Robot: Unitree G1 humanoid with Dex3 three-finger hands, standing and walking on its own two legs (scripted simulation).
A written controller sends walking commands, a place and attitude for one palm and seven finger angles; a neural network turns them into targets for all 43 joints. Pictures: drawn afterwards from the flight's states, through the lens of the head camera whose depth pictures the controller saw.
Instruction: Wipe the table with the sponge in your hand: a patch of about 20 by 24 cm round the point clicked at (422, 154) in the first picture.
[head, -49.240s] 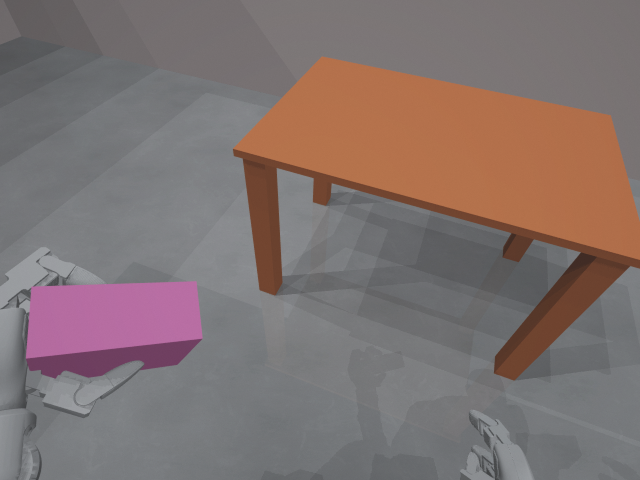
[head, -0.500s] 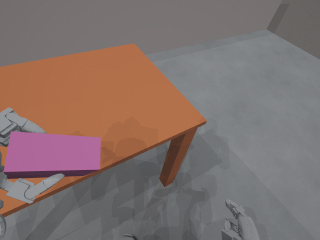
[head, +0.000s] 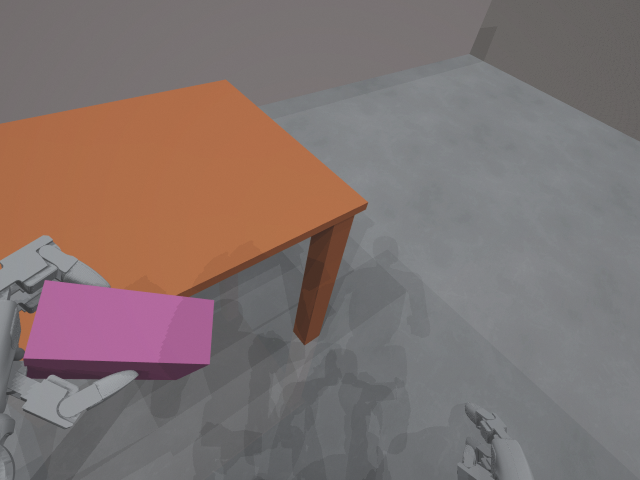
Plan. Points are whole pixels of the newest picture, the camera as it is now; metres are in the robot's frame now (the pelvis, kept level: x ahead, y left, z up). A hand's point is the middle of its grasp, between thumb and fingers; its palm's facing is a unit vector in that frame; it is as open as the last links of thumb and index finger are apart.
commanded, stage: stop stepping back and stand still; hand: left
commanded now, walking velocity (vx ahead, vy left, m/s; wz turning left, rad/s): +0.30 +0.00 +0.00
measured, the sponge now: (148, 340) +0.22 +0.19 +0.13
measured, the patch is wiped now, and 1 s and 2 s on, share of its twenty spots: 1.00 1.00 1.00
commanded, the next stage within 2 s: stand and wait in 1.22 s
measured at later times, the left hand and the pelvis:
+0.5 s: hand out of the picture +0.05 +0.25 +0.16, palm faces +0.41 -0.82 -0.38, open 10.2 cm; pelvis -0.14 -0.01 -0.02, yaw +3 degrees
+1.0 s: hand out of the picture -0.01 +0.23 +0.16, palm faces +0.45 -0.81 -0.38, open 10.2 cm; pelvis -0.20 -0.03 -0.01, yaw +4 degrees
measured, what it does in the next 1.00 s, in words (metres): walks backwards: right foot, then left foot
